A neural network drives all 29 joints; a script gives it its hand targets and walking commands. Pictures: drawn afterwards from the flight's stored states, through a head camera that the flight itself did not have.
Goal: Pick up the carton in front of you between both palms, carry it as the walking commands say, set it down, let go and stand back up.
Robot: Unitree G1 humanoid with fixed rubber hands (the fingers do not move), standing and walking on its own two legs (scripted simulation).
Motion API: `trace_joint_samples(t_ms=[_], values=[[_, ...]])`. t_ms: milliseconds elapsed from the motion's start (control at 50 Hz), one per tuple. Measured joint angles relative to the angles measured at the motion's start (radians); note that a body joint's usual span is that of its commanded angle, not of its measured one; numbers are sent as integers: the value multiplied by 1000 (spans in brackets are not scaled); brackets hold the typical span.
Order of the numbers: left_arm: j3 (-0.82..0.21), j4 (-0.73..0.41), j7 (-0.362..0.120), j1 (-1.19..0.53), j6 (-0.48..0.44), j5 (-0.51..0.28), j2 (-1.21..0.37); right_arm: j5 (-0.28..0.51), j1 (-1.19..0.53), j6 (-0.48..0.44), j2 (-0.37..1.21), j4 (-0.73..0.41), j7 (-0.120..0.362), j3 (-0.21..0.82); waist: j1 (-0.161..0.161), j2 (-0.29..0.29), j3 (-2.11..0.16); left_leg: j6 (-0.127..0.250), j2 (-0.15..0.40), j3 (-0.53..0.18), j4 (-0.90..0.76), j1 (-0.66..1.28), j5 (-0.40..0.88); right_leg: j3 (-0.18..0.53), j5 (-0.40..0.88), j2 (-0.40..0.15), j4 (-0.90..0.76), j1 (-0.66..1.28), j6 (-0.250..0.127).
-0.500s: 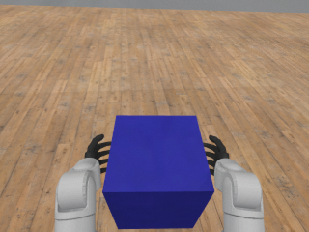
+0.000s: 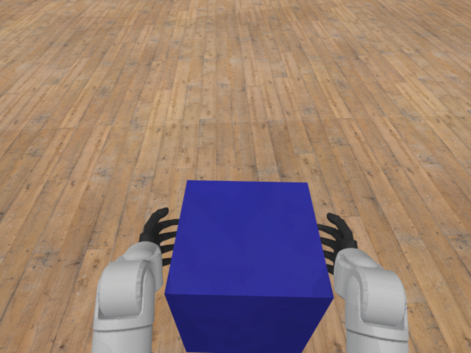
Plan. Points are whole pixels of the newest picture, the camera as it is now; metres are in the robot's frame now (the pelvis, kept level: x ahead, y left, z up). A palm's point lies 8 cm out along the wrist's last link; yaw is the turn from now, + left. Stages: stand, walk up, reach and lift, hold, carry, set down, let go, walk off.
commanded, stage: carry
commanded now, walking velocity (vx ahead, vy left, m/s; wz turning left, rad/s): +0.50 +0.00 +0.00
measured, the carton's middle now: (245, 269) +0.28 +0.00 -0.02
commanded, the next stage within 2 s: none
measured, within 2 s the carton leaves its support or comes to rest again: neither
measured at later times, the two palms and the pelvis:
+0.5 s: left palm (172, 116) +0.61 +0.17 +0.08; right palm (300, 120) +0.59 -0.13 +0.09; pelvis +0.33 +0.04 +0.00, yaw -4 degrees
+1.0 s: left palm (203, 58) +0.93 +0.13 +0.07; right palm (297, 62) +0.93 -0.17 +0.06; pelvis +0.66 -0.01 +0.00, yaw +0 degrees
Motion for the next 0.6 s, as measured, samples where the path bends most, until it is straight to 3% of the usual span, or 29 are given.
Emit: trace_joint_samples(t_ms=[40, 80, 240, 360, 420, 440, 500, 540, 600], values=[[1, -10, 0, 16, -6, -3, 1, -1, 5, -4, -1, -2, -1, 11, 2, -9, 21, 17, -8, -9, 95, -128, 63, 5, -1, 0, -62, 58, 6], [3, -33, 0, 32, -15, -7, 3, 0, 8, -14, -1, -9, -2, 24, 3, -17, 32, 20, -2, -2, 68, -222, 121, 13, -3, 2, -125, 116, 9], [4, -117, -1, 55, -26, -22, 5, 6, 28, -28, -2, -85, -9, 55, -7, -24, -3, -9, 20, 49, -305, -370, 297, 41, -66, 7, -292, 345, 46], [-2, -140, -2, 28, 12, -15, 3, 14, 13, 10, -1, -121, -12, 39, -12, -30, -40, 18, -10, 115, -533, -312, 390, 52, -199, 4, -301, 511, 102], [14, -131, -2, 7, 33, -7, 4, 15, -18, 20, 2, -88, -13, 33, -17, -59, -42, 49, -47, 164, -570, -234, 375, 59, -338, -43, -103, 512, 128], [28, -118, -1, -1, 35, -6, 3, 12, -32, 14, 4, -59, -12, 33, -25, -75, -36, 72, -54, 174, -522, -238, 341, 79, -330, -68, 64, 450, 122], [45, -81, -1, -12, 43, 2, 0, 11, -51, 12, 7, -1, -11, 25, -34, -61, -1, 98, -50, 176, -527, -188, 274, 183, -280, -37, 533, 200, 95], [37, -69, -1, -12, 43, 5, 0, 13, -40, 10, 6, 1, -11, 20, -34, -51, 18, 94, -52, 171, -594, -130, 275, 191, -214, -33, 630, 69, 79], [20, -71, 0, -11, 29, 6, 0, 19, -22, -1, 3, -22, -10, 14, -34, -43, 33, 90, -58, 160, -689, -45, 274, 182, -123, -48, 581, -69, 80]])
